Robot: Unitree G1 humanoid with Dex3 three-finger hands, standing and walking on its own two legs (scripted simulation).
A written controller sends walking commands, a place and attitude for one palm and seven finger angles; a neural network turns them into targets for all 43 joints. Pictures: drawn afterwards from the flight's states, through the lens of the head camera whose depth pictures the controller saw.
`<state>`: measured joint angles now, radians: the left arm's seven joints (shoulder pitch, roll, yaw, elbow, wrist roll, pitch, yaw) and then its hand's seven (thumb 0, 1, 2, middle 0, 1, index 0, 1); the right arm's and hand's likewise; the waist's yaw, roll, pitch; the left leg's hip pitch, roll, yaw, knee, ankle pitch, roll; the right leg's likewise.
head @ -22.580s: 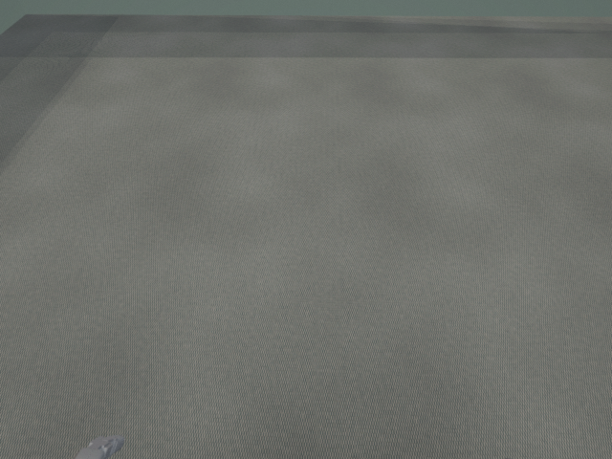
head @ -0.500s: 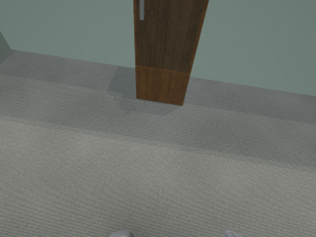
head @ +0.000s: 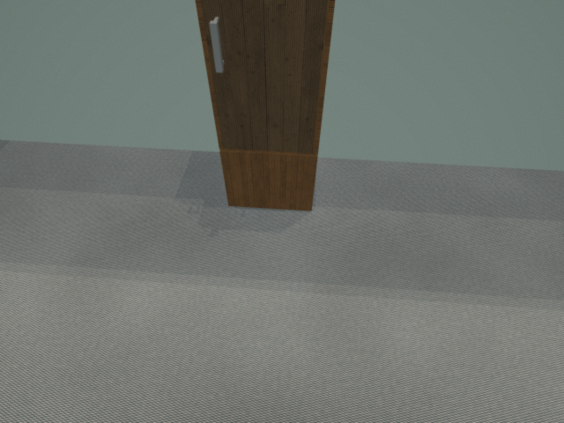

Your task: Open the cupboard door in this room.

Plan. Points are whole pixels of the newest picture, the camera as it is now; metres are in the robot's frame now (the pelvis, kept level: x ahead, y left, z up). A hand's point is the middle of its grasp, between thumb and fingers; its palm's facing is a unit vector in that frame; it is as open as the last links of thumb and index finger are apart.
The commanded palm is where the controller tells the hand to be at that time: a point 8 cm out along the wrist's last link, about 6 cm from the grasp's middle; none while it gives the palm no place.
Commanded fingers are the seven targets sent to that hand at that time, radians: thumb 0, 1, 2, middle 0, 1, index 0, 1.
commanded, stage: stand and wait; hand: left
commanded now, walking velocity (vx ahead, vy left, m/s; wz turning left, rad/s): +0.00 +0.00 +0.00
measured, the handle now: (218, 45) +1.13 +0.26 +0.03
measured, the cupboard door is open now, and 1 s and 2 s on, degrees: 0 0 0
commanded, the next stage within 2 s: look at it before walking up in 0.42 s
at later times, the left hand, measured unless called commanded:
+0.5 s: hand out of the picture +0.00 +0.14 -0.18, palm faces +0.03 -0.99 -0.16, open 7.3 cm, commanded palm none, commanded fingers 0.00 0.90 0.90 -0.20 -0.30 -0.20 -0.30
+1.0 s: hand out of the picture +0.01 +0.16 -0.18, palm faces +0.01 -0.98 -0.19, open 7.4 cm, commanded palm none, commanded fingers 0.00 0.90 0.90 -0.20 -0.30 -0.20 -0.30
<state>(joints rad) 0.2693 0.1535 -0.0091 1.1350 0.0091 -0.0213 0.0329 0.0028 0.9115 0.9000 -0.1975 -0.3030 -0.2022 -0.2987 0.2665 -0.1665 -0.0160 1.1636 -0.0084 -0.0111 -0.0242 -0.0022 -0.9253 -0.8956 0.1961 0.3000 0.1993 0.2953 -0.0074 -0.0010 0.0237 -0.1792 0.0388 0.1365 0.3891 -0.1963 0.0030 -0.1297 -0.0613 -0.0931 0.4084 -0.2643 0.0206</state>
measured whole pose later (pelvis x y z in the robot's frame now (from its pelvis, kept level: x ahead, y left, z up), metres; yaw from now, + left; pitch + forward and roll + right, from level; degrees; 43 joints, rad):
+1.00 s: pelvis +0.02 -0.01 +0.00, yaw +0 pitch -1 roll +0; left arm 0.29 0.15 -0.01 1.13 0.01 -0.02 0.04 0.00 0.91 0.90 -0.20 -0.30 -0.20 -0.30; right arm 0.26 -0.14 -0.02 1.16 -0.01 -0.01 -0.03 0.01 -0.92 -0.90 0.20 0.30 0.20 0.30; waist 0.00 0.00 0.05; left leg -0.15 0.05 0.14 0.39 -0.22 -0.01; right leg -0.08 -0.04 -0.09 0.38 -0.28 0.01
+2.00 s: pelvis +0.26 +0.05 -0.03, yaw +11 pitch +0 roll +1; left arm 0.10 0.16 0.03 0.99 0.02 -0.07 -0.01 0.00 0.91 0.90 -0.20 -0.30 -0.20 -0.30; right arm 0.37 -0.12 -0.05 1.15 -0.01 -0.04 -0.02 0.01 -0.91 -0.90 0.20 0.30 0.20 0.30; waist -0.03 0.03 0.10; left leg -0.04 0.02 0.05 0.69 -0.52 0.00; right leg -0.45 -0.06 -0.13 0.63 -0.16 -0.04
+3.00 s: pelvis +0.40 +0.06 +0.00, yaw -2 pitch -1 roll +0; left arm 0.32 0.15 0.03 1.11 0.02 -0.06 0.01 0.00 0.92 0.90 -0.20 -0.30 -0.20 -0.30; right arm 0.27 -0.19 -0.06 1.10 -0.02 0.02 0.02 0.01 -0.91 -0.90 0.20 0.30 0.20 0.30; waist -0.01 0.02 0.05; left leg -0.50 0.10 0.09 0.89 -0.31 -0.04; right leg -0.05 -0.03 -0.11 0.38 -0.31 -0.01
